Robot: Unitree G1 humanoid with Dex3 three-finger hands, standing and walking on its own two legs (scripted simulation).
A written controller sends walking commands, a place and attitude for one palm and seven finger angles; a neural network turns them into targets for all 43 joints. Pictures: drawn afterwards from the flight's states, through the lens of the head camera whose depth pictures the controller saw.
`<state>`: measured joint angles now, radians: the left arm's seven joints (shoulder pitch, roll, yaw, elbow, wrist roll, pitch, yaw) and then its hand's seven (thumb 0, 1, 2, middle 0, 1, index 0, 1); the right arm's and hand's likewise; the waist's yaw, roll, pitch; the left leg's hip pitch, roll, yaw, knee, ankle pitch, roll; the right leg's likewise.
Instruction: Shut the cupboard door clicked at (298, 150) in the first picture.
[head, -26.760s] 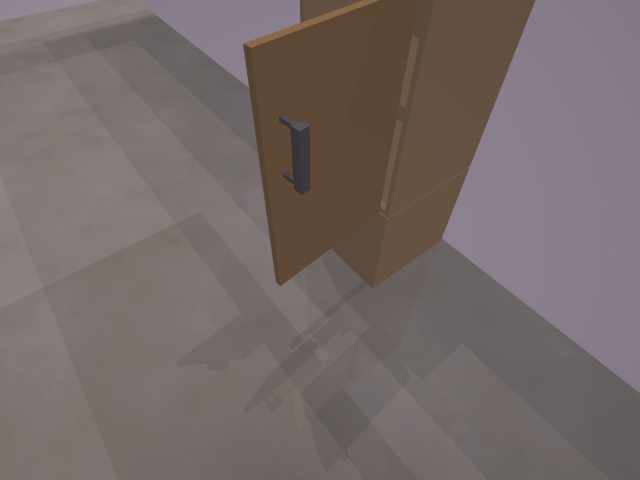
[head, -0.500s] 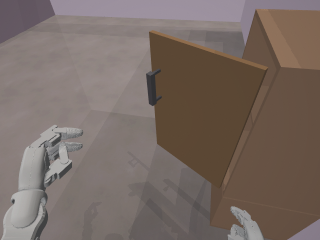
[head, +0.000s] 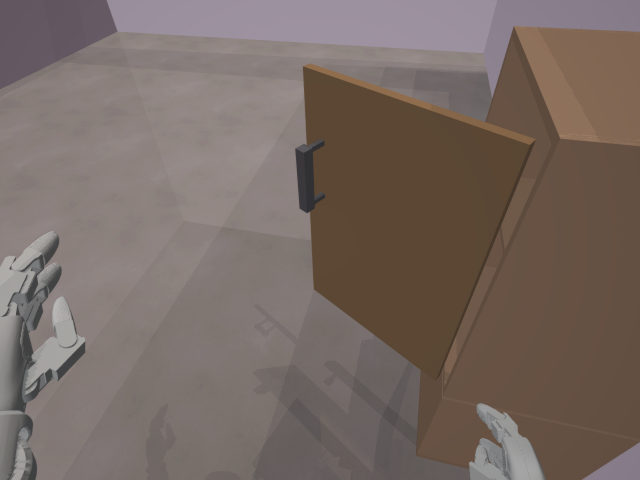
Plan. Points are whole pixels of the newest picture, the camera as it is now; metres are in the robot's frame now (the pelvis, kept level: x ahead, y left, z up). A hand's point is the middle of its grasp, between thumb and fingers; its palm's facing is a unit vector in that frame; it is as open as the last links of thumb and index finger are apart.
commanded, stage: draw the hand back to the body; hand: left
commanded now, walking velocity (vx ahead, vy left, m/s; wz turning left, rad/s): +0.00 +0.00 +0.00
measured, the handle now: (312, 175) +0.63 +0.10 +0.05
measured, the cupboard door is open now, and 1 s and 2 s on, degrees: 60 60 60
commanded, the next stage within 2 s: step back with the hand held close in 0.06 s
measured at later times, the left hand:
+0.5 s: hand (89, 337) +0.20 +0.26 +0.15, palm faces +0.34 -0.81 -0.48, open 7.4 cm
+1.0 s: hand (7, 394) +0.13 +0.30 +0.15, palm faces +0.45 -0.78 -0.44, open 7.4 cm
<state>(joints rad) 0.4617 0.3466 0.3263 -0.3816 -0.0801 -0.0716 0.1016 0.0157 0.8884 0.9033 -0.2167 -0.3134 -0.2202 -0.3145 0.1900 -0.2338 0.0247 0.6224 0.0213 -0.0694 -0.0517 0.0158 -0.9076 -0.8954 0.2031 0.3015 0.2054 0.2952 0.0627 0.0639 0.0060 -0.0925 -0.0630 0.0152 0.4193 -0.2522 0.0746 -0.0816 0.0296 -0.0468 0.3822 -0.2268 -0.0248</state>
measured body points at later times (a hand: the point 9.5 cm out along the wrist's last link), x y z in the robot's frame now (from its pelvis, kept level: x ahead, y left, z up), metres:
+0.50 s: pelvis -0.01 +0.01 -0.01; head +0.00 +0.00 +0.44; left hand +0.17 +0.30 +0.18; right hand +0.16 -0.25 -0.09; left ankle -0.01 +0.07 -0.74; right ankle -0.01 -0.10 -0.74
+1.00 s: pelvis -0.07 +0.03 -0.03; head -0.07 +0.05 +0.42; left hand +0.11 +0.34 +0.18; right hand +0.09 -0.22 -0.10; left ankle -0.01 +0.07 -0.74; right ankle -0.01 -0.11 -0.74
